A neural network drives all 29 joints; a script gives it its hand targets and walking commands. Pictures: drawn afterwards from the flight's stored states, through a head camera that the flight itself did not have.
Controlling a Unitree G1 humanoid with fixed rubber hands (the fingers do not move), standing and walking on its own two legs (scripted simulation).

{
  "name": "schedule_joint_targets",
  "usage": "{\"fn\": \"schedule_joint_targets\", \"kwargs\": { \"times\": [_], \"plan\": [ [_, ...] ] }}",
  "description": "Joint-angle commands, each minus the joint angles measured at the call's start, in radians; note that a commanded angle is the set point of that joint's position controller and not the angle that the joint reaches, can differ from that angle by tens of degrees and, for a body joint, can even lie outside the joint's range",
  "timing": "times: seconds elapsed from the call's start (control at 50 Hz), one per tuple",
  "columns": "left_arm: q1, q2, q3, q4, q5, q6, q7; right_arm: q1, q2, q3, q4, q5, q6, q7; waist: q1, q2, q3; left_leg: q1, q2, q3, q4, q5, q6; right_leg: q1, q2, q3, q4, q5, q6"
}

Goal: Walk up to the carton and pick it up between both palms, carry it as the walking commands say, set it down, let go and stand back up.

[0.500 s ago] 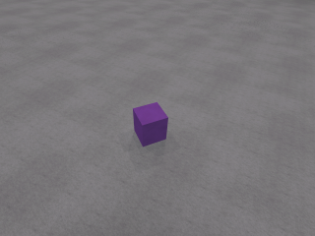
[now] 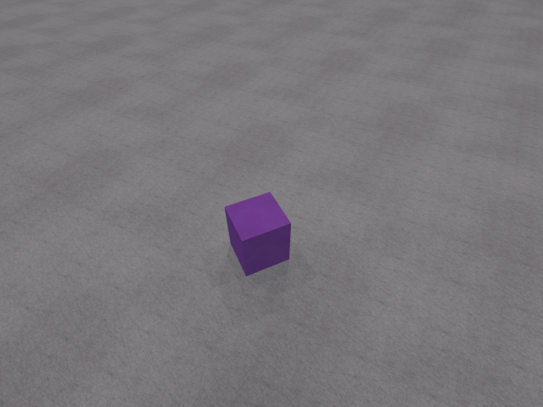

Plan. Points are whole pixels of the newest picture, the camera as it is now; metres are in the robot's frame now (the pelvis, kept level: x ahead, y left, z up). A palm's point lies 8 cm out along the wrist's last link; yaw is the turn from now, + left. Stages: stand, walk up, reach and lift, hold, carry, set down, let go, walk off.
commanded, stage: walk up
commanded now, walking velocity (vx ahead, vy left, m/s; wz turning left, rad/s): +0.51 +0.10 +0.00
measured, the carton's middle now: (258, 234) +0.95 +0.05 -0.64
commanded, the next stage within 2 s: none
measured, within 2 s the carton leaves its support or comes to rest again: neither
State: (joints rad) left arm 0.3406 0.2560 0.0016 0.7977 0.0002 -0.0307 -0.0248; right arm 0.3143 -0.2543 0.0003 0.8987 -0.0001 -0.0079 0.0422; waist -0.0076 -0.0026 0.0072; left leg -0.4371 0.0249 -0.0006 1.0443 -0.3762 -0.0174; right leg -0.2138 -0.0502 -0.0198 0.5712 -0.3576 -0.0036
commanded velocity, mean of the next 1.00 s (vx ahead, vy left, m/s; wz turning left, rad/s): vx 0.41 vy -0.04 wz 0.00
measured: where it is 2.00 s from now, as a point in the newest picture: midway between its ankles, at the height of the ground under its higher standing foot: (270, 358)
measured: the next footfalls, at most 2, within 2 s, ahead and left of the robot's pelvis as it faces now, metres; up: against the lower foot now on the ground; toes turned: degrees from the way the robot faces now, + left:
left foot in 0.16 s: +0.17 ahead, +0.15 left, +0.00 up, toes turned +4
right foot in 0.52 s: +0.35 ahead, -0.12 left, +0.00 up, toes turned -3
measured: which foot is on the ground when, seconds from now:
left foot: up 0.00-0.14, down 0.16-0.52, up 0.54-0.80, down 0.82-1.00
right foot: down 0.00-0.16, up 0.18-0.50, down 0.52-0.82, up 0.84-1.00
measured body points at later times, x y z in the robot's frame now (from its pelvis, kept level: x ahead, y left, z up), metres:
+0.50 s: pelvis +0.23 +0.01 -0.01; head +0.23 +0.01 +0.44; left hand +0.35 +0.26 -0.13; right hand +0.23 -0.25 -0.15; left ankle +0.13 +0.15 -0.73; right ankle +0.30 -0.12 -0.73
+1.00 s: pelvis +0.39 +0.03 +0.00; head +0.40 +0.06 +0.45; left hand +0.47 +0.28 -0.15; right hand +0.45 -0.22 -0.12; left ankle +0.37 +0.14 -0.73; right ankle +0.36 -0.11 -0.68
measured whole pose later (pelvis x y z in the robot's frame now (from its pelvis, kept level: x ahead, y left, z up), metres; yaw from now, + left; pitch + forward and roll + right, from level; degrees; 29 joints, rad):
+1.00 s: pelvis +0.39 +0.03 +0.00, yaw +1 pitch +0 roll -2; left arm 0.26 0.24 0.01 0.84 0.00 0.01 -0.01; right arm 0.30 -0.22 0.00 0.90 0.00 -0.04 0.01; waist 0.00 -0.04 0.00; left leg -0.25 0.05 0.06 0.58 -0.34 0.02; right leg -0.40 -0.05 -0.05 0.97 -0.47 0.02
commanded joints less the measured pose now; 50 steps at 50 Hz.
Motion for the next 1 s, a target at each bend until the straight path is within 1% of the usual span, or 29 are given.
{"fn": "schedule_joint_targets", "kwargs": {
  "times": [0.0,0.04,0.08,0.12,0.14,0.16,0.18,0.2,0.24,0.34,0.38,0.42,0.46,0.48,0.5,0.52,0.54,0.58,0.62,0.66,0.72,0.78,0.8,0.82,0.84,0.86,0.9,0.94,0.98],
  "plan": [
    [0.116,0.167,0.061,0.028,0.034,-0.041,0.026,-0.181,-0.076,-0.044,-0.148,-0.025,-0.016,0.02,0.08,-0.216,0.054,-0.262,0.073,0.014,-0.056,0.071,-0.033,0.177,-0.267,0.296,-0.357,0.221,-0.145],
    [0.05,0.162,0.056,0.023,0.032,-0.026,0.021,-0.255,-0.06,-0.029,-0.165,-0.012,-0.027,0.031,0.06,-0.26,0.1,-0.128,0.068,0.059,-0.252,0.047,-0.038,0.078,-0.195,0.178,-0.372,0.127,-0.147],
    [0.038,0.187,0.056,0.018,0.029,-0.021,0.017,-0.22,-0.062,-0.031,-0.138,-0.01,-0.034,0.021,0.033,-0.235,0.052,0.008,-0.002,0.139,-0.389,0.014,-0.033,0.068,-0.185,0.14,-0.273,0.33,-0.137],
    [0.019,0.191,0.062,0.031,0.015,-0.031,0.02,0.061,-0.103,-0.056,-0.035,-0.013,-0.061,-0.007,-0.096,-0.126,-0.137,0.402,-0.018,0.13,-0.612,0.231,-0.003,0.022,-0.121,0.075,0.102,0.618,-0.08],
    [0.02,0.142,0.047,0.016,0.01,-0.042,0.023,0.217,-0.188,-0.089,0.005,-0.03,-0.072,-0.024,-0.165,0.016,-0.247,0.649,0.153,-0.095,-0.621,0.208,0.064,-0.176,-0.06,0.032,0.368,0.447,-0.028],
    [-0.012,0.069,0.036,-0.041,0.011,-0.046,0.02,0.308,-0.299,-0.115,0.01,-0.042,-0.07,-0.032,-0.179,0.318,-0.259,0.786,0.421,-0.517,-0.723,0.216,0.172,-0.482,0.053,-0.016,0.612,-0.161,0.015],
    [-0.112,0.113,0.048,-0.079,0.02,-0.043,0.021,0.327,-0.301,-0.105,0.014,-0.028,-0.061,-0.032,-0.184,0.263,-0.165,0.761,0.427,-0.584,-0.734,0.256,0.229,-0.599,0.016,0.043,0.667,-0.224,0.004],
    [-0.172,0.111,0.045,-0.085,0.02,-0.042,0.017,0.275,-0.248,-0.088,0.006,-0.032,-0.059,-0.032,-0.165,0.19,-0.057,0.678,0.389,-0.5,-0.727,0.309,0.239,-0.643,-0.019,0.047,0.671,-0.176,0.001],
    [-0.16,0.087,0.037,-0.06,0.026,-0.03,0.001,0.16,-0.172,-0.066,-0.029,-0.033,-0.064,-0.034,-0.104,0.121,-0.008,0.518,0.326,-0.35,-0.741,0.331,0.188,-0.569,-0.055,0.038,0.605,-0.086,0.011],
    [-0.18,0.077,0.042,-0.056,0.029,0.017,-0.03,0.109,-0.199,-0.079,-0.058,-0.033,-0.072,-0.042,-0.058,0.112,0.038,0.401,0.352,-0.257,-0.811,0.387,0.158,-0.508,-0.079,0.037,0.443,0.032,0.056],
    [-0.221,0.051,0.03,-0.065,0.023,0.006,-0.035,0.033,-0.153,-0.067,-0.067,-0.036,-0.068,-0.039,-0.038,0.189,0.049,0.312,0.25,-0.127,-0.836,0.147,0.134,-0.384,-0.063,-0.003,0.234,0.057,0.051],
    [-0.209,0.053,0.036,-0.053,0.023,-0.002,-0.037,0.013,-0.163,-0.073,-0.062,-0.041,-0.057,-0.039,-0.019,0.228,0.038,0.272,0.203,-0.06,-0.808,0.104,0.12,-0.238,-0.019,-0.065,0.087,0.031,0.04],
    [-0.091,0.056,0.043,-0.005,0.025,-0.022,-0.018,0.042,-0.189,-0.082,-0.045,-0.031,-0.051,-0.042,0.029,0.103,-0.047,0.265,0.208,-0.05,-0.608,0.268,0.102,-0.007,0.019,-0.111,-0.124,0.135,0.036],
    [0.062,0.109,0.063,0.052,0.035,-0.039,-0.003,0.045,-0.161,-0.077,-0.045,-0.024,-0.055,-0.038,0.096,-0.009,-0.172,0.196,0.146,0.002,-0.356,0.371,0.074,0.237,-0.021,-0.043,-0.146,0.189,0.012],
    [0.218,0.202,0.092,0.099,0.048,-0.049,0.01,0.028,-0.096,-0.065,-0.077,-0.019,-0.065,-0.033,0.165,-0.23,-0.21,-0.027,0.043,0.059,-0.052,0.139,0.029,0.38,-0.215,0.224,-0.205,0.025,-0.039],
    [0.284,0.3,0.099,0.11,0.041,-0.04,0.016,0.001,-0.068,-0.052,-0.128,-0.019,-0.069,-0.027,0.162,-0.41,-0.164,-0.261,-0.052,0.019,0.139,-0.188,0.012,0.422,-0.395,0.65,-0.338,-0.029,-0.119],
    [0.24,0.281,0.094,0.105,0.037,-0.029,0.015,-0.069,-0.11,-0.059,-0.136,-0.03,-0.063,-0.028,0.148,-0.262,-0.07,-0.312,0.011,-0.043,0.218,-0.198,0.019,0.33,-0.396,0.685,-0.345,-0.052,-0.166],
    [0.088,0.193,0.078,0.073,0.044,-0.026,0.014,-0.108,-0.115,-0.06,-0.134,-0.033,-0.054,-0.019,0.094,-0.124,0.053,-0.271,0.083,-0.011,0.19,-0.082,-0.001,0.172,-0.314,0.472,-0.331,0.119,-0.171],
    [0.045,0.153,0.062,0.056,0.043,-0.029,0.02,-0.072,-0.084,-0.052,-0.113,-0.028,-0.036,-0.013,0.054,-0.15,0.02,-0.153,0.088,0.015,0.088,-0.059,-0.021,0.101,-0.265,0.311,-0.307,0.349,-0.157],
    [0.059,0.155,0.062,0.058,0.043,-0.031,0.022,-0.096,-0.075,-0.048,-0.108,-0.022,-0.026,-0.011,0.054,-0.172,-0.003,-0.113,0.071,0.043,-0.015,-0.084,-0.028,0.112,-0.253,0.26,-0.281,0.51,-0.171],
    [0.018,0.18,0.068,0.048,0.039,-0.017,0.026,-0.148,-0.056,-0.036,-0.102,-0.01,-0.024,-0.01,0.048,-0.203,0.012,-0.022,0.05,0.086,-0.229,-0.097,-0.032,0.081,-0.237,0.207,-0.266,0.479,-0.164],
    [-0.047,0.172,0.069,0.045,0.024,-0.002,0.03,0.024,-0.042,-0.038,-0.03,-0.003,-0.043,-0.025,-0.052,-0.187,-0.101,0.267,-0.005,0.134,-0.604,0.19,-0.025,0.055,-0.153,0.114,-0.056,0.543,-0.084],
    [-0.047,0.121,0.061,0.041,0.012,-0.009,0.033,0.152,-0.091,-0.063,0.013,-0.012,-0.059,-0.036,-0.106,-0.077,-0.192,0.487,0.093,0.012,-0.668,0.316,0.013,-0.049,-0.082,0.056,0.143,0.455,-0.03],
    [-0.051,0.052,0.045,0.009,0.008,-0.016,0.032,0.233,-0.181,-0.088,0.035,-0.031,-0.064,-0.042,-0.114,0.207,-0.22,0.647,0.324,-0.279,-0.688,0.573,0.092,-0.276,0.017,-0.043,0.384,0.047,0.026],
    [-0.107,0.08,0.056,-0.024,0.019,-0.002,0.035,0.265,-0.242,-0.09,0.042,-0.024,-0.054,-0.044,-0.122,0.278,-0.14,0.648,0.411,-0.395,-0.659,0.815,0.204,-0.421,0.032,-0.019,0.517,-0.262,0.041],
    [-0.152,0.08,0.054,-0.031,0.02,0.006,0.035,0.237,-0.217,-0.08,0.039,-0.027,-0.051,-0.047,-0.108,0.217,-0.057,0.609,0.401,-0.385,-0.65,0.87,0.232,-0.488,0.012,0.005,0.549,-0.274,0.041],
    [-0.151,0.065,0.045,-0.013,0.022,0.008,0.023,0.137,-0.162,-0.061,0.001,-0.026,-0.05,-0.05,-0.078,0.152,-0.03,0.579,0.345,-0.285,-0.667,0.855,0.192,-0.502,-0.007,0.008,0.525,-0.179,0.041],
    [-0.134,0.087,0.052,0.006,0.034,0.033,0.009,0.138,-0.18,-0.073,-0.018,-0.021,-0.047,-0.059,-0.071,0.093,-0.04,0.561,0.381,-0.286,-0.68,0.91,0.173,-0.485,-0.012,0.022,0.539,-0.11,0.054],
    [-0.154,0.072,0.051,-0.007,0.031,0.052,-0.001,0.147,-0.191,-0.081,-0.022,-0.021,-0.044,-0.065,-0.057,0.112,-0.028,0.521,0.377,-0.248,-0.682,0.911,0.156,-0.482,-0.029,0.042,0.523,-0.052,0.065]
  ]
}}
